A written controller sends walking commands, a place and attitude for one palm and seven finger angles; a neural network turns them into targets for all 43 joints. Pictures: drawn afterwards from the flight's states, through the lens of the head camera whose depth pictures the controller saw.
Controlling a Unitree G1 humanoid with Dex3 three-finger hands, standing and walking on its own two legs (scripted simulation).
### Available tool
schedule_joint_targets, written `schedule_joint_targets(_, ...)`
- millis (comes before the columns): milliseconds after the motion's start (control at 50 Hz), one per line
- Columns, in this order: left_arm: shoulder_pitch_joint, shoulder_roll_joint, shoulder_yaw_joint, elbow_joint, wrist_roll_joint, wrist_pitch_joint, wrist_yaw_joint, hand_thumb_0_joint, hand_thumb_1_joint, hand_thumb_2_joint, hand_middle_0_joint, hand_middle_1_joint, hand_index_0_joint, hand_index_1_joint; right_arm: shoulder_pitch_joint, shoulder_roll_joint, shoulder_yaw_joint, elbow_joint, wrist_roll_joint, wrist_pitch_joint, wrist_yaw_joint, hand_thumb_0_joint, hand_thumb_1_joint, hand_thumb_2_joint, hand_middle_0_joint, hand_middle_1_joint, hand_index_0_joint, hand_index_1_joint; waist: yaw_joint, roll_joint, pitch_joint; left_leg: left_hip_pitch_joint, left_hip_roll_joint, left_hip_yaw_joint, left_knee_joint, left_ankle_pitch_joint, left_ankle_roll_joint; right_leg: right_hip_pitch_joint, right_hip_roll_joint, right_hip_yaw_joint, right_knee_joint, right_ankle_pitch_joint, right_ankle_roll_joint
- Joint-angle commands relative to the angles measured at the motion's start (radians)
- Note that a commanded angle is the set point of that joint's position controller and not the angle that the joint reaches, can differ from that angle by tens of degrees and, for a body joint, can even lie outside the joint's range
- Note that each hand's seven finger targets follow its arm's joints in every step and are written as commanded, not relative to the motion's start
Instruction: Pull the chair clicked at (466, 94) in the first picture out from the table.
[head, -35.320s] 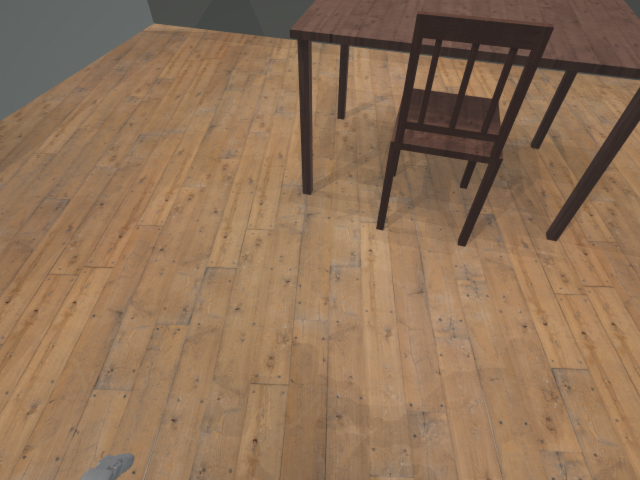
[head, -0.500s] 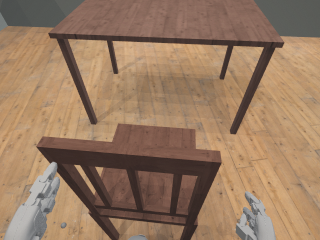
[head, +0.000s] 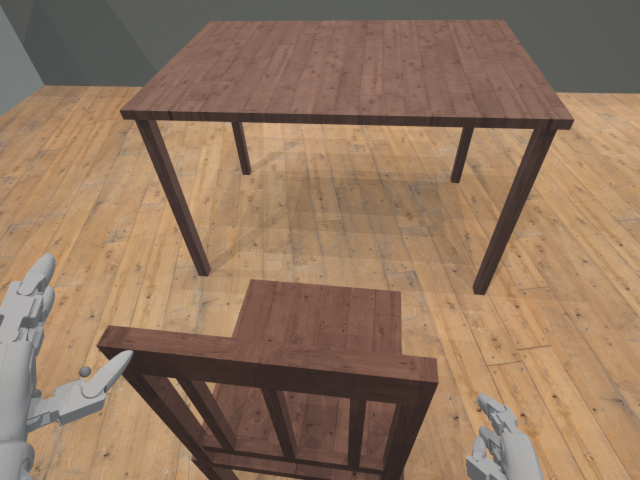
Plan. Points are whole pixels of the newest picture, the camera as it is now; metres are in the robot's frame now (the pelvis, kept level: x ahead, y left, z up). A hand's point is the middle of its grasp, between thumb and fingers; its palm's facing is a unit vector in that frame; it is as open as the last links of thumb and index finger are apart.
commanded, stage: draw the hand back to the body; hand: left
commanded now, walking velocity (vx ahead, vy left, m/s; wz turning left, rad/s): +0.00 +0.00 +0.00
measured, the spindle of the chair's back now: (281, 421) +0.22 +0.10 -0.08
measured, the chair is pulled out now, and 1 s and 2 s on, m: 0.64 0.64 0.64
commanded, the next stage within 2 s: step back with the hand held close in 0.54 s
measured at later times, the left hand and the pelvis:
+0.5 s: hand (101, 314) +0.22 +0.25 +0.16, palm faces +0.42 -0.78 -0.46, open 7.5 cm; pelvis +0.03 -0.01 +0.01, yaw -1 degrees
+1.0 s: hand (87, 336) +0.19 +0.25 +0.17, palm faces +0.29 -0.77 -0.57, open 7.4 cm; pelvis -0.02 +0.00 +0.01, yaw -3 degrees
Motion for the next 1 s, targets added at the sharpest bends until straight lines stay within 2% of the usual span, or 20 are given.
schedule_joint_targets(0,-0.112,0.162,0.162,-0.177,0.002,-0.066,0.014,0.000,0.646,0.777,-0.165,-0.247,-0.165,-0.247,-0.136,-0.103,-0.047,-0.138,-0.006,-0.045,0.003,0.000,-0.900,-0.900,0.200,0.300,0.200,0.300,-0.007,-0.020,-0.044,0.036,0.046,-0.033,-0.156,0.320,0.015,0.049,-0.020,0.025,-0.112,0.261,-0.065)
schedule_joint_targets(140,-0.225,0.206,0.229,-0.169,-0.004,-0.069,0.009,0.000,0.900,0.900,-0.200,-0.300,-0.200,-0.300,-0.142,-0.108,-0.053,-0.117,-0.014,-0.013,0.016,0.000,-0.900,-0.900,0.200,0.300,0.200,0.300,0.001,-0.024,-0.095,0.113,0.046,-0.013,-0.173,0.470,0.020,0.122,-0.029,0.028,-0.136,0.406,-0.058)
schedule_joint_targets(160,-0.211,0.190,0.223,-0.140,-0.005,-0.063,0.003,0.000,0.900,0.900,-0.200,-0.300,-0.200,-0.300,-0.158,-0.110,-0.056,-0.115,-0.012,-0.012,0.020,0.000,-0.900,-0.900,0.200,0.300,0.200,0.300,-0.003,-0.008,-0.095,0.116,0.044,-0.015,-0.176,0.457,0.019,0.121,-0.027,0.036,-0.141,0.393,-0.058)
schedule_joint_targets(220,-0.145,0.148,0.196,-0.088,-0.009,-0.052,-0.009,0.000,0.900,0.900,-0.200,-0.300,-0.200,-0.300,-0.153,-0.101,-0.064,-0.110,-0.014,0.016,0.028,0.000,-0.900,-0.900,0.200,0.300,0.200,0.300,0.003,-0.089,-0.078,0.119,0.053,0.002,-0.173,0.522,0.026,0.138,-0.031,0.020,-0.150,0.480,-0.050)
schedule_joint_targets(260,-0.149,0.154,0.198,-0.124,-0.010,-0.052,-0.016,0.000,0.900,0.900,-0.200,-0.300,-0.200,-0.300,-0.169,-0.106,-0.068,-0.119,-0.010,0.024,0.034,0.000,-0.900,-0.900,0.200,0.300,0.200,0.300,0.001,-0.038,-0.112,0.131,0.050,0.005,-0.175,0.525,0.025,0.156,-0.034,0.032,-0.150,0.486,-0.051)
schedule_joint_targets(340,-0.158,0.205,0.232,-0.184,-0.005,-0.061,-0.010,0.000,0.900,0.900,-0.200,-0.300,-0.200,-0.300,-0.164,-0.102,-0.070,-0.124,-0.016,0.033,0.031,0.000,-0.900,-0.900,0.200,0.300,0.200,0.300,0.009,-0.049,-0.142,0.152,0.052,0.014,-0.175,0.552,0.028,0.179,-0.038,0.030,-0.155,0.539,-0.050)
schedule_joint_targets(380,-0.188,0.219,0.235,-0.234,0.000,-0.066,-0.008,0.000,0.900,0.900,-0.200,-0.300,-0.200,-0.300,-0.164,-0.095,-0.064,-0.124,-0.015,0.026,0.029,0.000,-0.900,-0.900,0.200,0.300,0.200,0.300,0.008,0.028,-0.143,0.158,0.047,0.012,-0.180,0.549,0.024,0.180,-0.039,0.046,-0.165,0.531,-0.057)
schedule_joint_targets(440,-0.164,0.205,0.232,-0.195,-0.001,-0.059,-0.003,0.000,0.900,0.900,-0.200,-0.300,-0.200,-0.300,-0.163,-0.096,-0.067,-0.118,-0.014,0.030,0.028,0.000,-0.900,-0.900,0.200,0.300,0.200,0.300,0.004,-0.012,-0.126,0.169,0.053,0.015,-0.181,0.554,0.024,0.169,-0.036,0.035,-0.169,0.530,-0.053)
schedule_joint_targets(460,-0.183,0.214,0.242,-0.195,-0.002,-0.054,-0.004,0.000,0.900,0.900,-0.200,-0.300,-0.200,-0.300,-0.175,-0.105,-0.068,-0.119,-0.011,0.030,0.028,0.000,-0.900,-0.900,0.200,0.300,0.200,0.300,-0.002,0.009,-0.140,0.175,0.052,0.011,-0.186,0.520,0.022,0.168,-0.036,0.048,-0.174,0.495,-0.054)
schedule_joint_targets(480,-0.189,0.191,0.218,-0.190,0.001,-0.057,-0.006,0.000,0.900,0.900,-0.200,-0.300,-0.200,-0.300,-0.167,-0.093,-0.063,-0.116,-0.013,0.030,0.025,0.000,-0.900,-0.900,0.200,0.300,0.200,0.300,0.000,-0.002,-0.093,0.158,0.052,0.015,-0.187,0.531,0.023,0.156,-0.034,0.037,-0.180,0.507,-0.055)
schedule_joint_targets(540,-0.177,0.172,0.205,-0.128,-0.003,-0.049,-0.008,0.000,0.900,0.900,-0.200,-0.300,-0.200,-0.300,-0.168,-0.102,-0.069,-0.114,-0.012,0.043,0.025,0.000,-0.900,-0.900,0.200,0.300,0.200,0.300,-0.004,-0.066,-0.074,0.152,0.056,0.014,-0.198,0.479,0.025,0.139,-0.031,0.027,-0.185,0.456,-0.049)
schedule_joint_targets(620,-0.186,0.165,0.192,-0.120,-0.004,-0.055,-0.011,0.000,0.900,0.900,-0.200,-0.300,-0.200,-0.300,-0.175,-0.105,-0.068,-0.118,-0.010,0.043,0.026,0.000,-0.900,-0.900,0.200,0.300,0.200,0.300,-0.003,-0.055,-0.052,0.142,0.055,0.010,-0.211,0.411,0.027,0.119,-0.030,0.025,-0.196,0.378,-0.049)
schedule_joint_targets(640,-0.254,0.141,0.135,-0.199,-0.002,-0.064,-0.017,0.000,0.900,0.900,-0.200,-0.300,-0.200,-0.300,-0.179,-0.110,-0.059,-0.134,-0.013,0.034,0.028,0.000,-0.900,-0.900,0.200,0.300,0.200,0.300,-0.010,-0.032,-0.061,0.148,0.051,0.010,-0.215,0.399,0.029,0.119,-0.034,0.025,-0.197,0.362,-0.048)
schedule_joint_targets(660,-0.463,0.313,0.308,-0.262,-0.004,-0.120,-0.005,0.000,0.900,0.900,-0.200,-0.300,-0.200,-0.300,-0.150,-0.114,-0.052,-0.190,0.008,0.050,0.026,0.000,-0.900,-0.900,0.200,0.300,0.200,0.300,-0.052,0.038,0.018,0.112,0.073,-0.023,-0.219,0.306,0.037,0.021,-0.068,0.157,-0.237,0.375,-0.052)
schedule_joint_targets(720,-0.289,0.246,0.274,-0.160,-0.001,-0.136,-0.012,0.000,0.900,0.900,-0.200,-0.300,-0.200,-0.300,-0.153,-0.110,-0.067,-0.151,-0.010,0.056,0.025,0.000,-0.900,-0.900,0.200,0.300,0.200,0.300,-0.053,-0.072,0.007,0.089,0.083,-0.035,-0.214,0.333,0.036,0.044,-0.102,0.161,-0.231,0.472,-0.062)
schedule_joint_targets(780,-0.150,0.193,0.254,-0.130,0.000,-0.143,-0.019,0.000,0.900,0.900,-0.200,-0.300,-0.200,-0.300,-0.155,-0.110,-0.073,-0.165,-0.012,0.076,0.031,0.000,-0.900,-0.900,0.200,0.300,0.200,0.300,-0.047,-0.008,-0.081,0.114,0.101,-0.036,-0.230,0.446,0.039,0.081,-0.095,0.141,-0.191,0.476,-0.051)
schedule_joint_targets(860,-0.004,0.204,0.285,-0.129,-0.002,-0.147,-0.020,0.000,0.900,0.900,-0.200,-0.300,-0.200,-0.300,-0.165,-0.112,-0.090,-0.185,-0.010,0.101,0.037,0.000,-0.900,-0.900,0.200,0.300,0.200,0.300,-0.045,-0.004,-0.179,0.112,0.124,-0.050,-0.245,0.532,0.044,0.101,-0.086,0.120,-0.145,0.444,-0.040)
schedule_joint_targets(940,0.023,0.236,0.312,-0.201,-0.004,-0.168,-0.012,0.000,0.900,0.900,-0.200,-0.300,-0.200,-0.300,-0.161,-0.100,-0.095,-0.202,-0.004,0.108,0.031,0.000,-0.900,-0.900,0.200,0.300,0.200,0.300,-0.043,-0.067,-0.165,0.049,0.137,-0.066,-0.248,0.513,0.046,0.083,-0.088,0.105,-0.121,0.412,-0.035)
schedule_joint_targets(960,0.012,0.274,0.342,-0.214,-0.005,-0.171,-0.006,0.000,0.900,0.900,-0.200,-0.300,-0.200,-0.300,-0.162,-0.110,-0.100,-0.198,-0.004,0.103,0.026,0.000,-0.900,-0.900,0.200,0.300,0.200,0.300,-0.045,-0.039,-0.176,0.039,0.137,-0.072,-0.253,0.468,0.050,0.082,-0.095,0.118,-0.114,0.392,-0.036)
schedule_joint_targets(980,0.020,0.244,0.320,-0.209,-0.008,-0.176,-0.003,0.000,0.900,0.900,-0.200,-0.300,-0.200,-0.300,-0.156,-0.096,-0.095,-0.199,-0.002,0.099,0.023,0.000,-0.900,-0.900,0.200,0.300,0.200,0.300,-0.044,-0.031,-0.145,0.013,0.136,-0.073,-0.254,0.448,0.050,0.069,-0.094,0.114,-0.116,0.378,-0.036)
